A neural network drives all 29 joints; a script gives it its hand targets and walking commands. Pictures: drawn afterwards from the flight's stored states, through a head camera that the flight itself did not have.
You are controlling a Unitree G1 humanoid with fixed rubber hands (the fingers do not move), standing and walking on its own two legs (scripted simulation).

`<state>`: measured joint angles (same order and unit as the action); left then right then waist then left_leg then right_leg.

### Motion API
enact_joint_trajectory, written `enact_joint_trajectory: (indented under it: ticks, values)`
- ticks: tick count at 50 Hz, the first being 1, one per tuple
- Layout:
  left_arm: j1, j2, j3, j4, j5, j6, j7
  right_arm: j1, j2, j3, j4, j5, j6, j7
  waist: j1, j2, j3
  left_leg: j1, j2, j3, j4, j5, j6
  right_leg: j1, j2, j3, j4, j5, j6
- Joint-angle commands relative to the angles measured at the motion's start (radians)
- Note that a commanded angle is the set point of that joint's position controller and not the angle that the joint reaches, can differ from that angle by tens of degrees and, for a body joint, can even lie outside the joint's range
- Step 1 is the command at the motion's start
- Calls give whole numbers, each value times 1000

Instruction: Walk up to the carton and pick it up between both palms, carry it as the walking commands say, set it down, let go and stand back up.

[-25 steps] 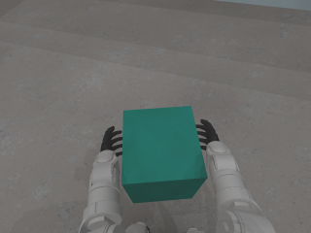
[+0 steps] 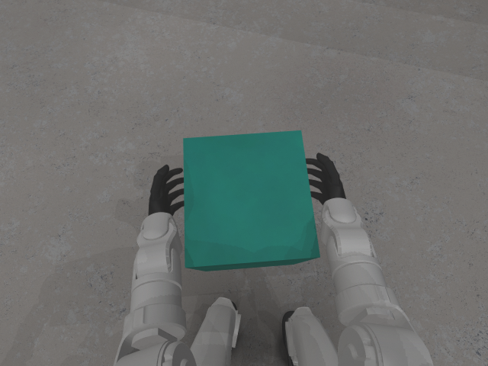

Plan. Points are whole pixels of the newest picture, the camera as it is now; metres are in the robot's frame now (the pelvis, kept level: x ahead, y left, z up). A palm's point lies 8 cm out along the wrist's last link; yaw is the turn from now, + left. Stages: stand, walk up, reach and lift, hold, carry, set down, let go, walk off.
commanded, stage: set down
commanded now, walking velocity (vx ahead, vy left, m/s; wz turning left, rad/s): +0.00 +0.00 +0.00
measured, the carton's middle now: (246, 211) +0.38 +0.06 -0.14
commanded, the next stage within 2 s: none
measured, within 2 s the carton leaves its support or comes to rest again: neither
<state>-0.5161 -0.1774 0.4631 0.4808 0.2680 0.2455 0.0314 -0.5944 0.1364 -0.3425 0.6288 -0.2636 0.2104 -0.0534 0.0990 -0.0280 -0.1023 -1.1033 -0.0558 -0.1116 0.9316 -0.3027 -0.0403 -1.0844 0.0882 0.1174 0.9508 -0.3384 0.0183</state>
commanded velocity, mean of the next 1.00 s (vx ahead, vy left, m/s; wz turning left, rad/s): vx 0.00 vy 0.00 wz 0.00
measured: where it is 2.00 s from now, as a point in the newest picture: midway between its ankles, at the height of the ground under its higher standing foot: (258, 351)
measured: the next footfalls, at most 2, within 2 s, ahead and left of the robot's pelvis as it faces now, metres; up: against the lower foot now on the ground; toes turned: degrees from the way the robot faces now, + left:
none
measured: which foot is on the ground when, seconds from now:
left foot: down 0.00-1.00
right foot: down 0.00-1.00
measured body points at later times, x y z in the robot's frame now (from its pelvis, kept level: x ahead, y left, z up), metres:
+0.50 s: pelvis -0.01 +0.00 -0.08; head +0.20 +0.01 +0.32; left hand +0.38 +0.20 -0.15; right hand +0.43 -0.09 -0.16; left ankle +0.06 +0.13 -0.67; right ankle +0.05 -0.12 -0.67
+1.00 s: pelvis -0.03 -0.01 -0.14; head +0.23 +0.01 +0.22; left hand +0.41 +0.21 -0.24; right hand +0.46 -0.08 -0.24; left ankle +0.06 +0.13 -0.67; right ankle +0.05 -0.12 -0.67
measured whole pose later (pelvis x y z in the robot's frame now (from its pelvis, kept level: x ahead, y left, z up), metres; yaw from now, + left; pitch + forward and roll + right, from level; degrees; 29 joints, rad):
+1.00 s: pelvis -0.03 -0.01 -0.14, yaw +0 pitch +41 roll +0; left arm -0.85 -0.05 0.49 0.62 0.18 0.26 0.07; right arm -0.96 0.02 -0.33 0.80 -0.17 0.22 -0.11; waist 0.10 -0.05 -0.12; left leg -1.77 -0.11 -0.13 1.54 -0.49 -0.08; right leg -1.75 0.16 0.10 1.56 -0.52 0.04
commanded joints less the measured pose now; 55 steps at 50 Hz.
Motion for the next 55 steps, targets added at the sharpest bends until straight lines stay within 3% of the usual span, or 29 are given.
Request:
enact_joint_trajectory:
  ticks: [1,10,23,41,55]
  values:
    - [-547,-944,-623,78,-106,-18,-211,-505,955,537,64,88,-29,220,8,4,-724,411,-83,97,-19,283,-12,227,77,-75,-46,189,-24]
    - [-621,-935,-616,85,-114,-25,-188,-581,955,526,94,112,-34,222,15,-12,-797,326,-91,96,97,256,-15,68,87,-95,74,143,-18]
    - [-756,-895,-624,93,-163,-21,-166,-706,954,516,119,151,-30,168,18,-5,-895,164,-111,122,262,179,-20,-45,105,-107,227,87,-3]
    - [-918,-805,-530,135,-177,-19,-168,-872,922,470,155,165,-21,106,47,-50,-954,-60,-120,153,440,153,-15,-125,120,-113,389,86,15]
    - [-1051,-771,-519,139,-197,-5,-167,-1007,870,452,167,180,-15,92,51,-37,-1016,-143,-118,173,556,150,-28,-237,136,-143,521,67,16]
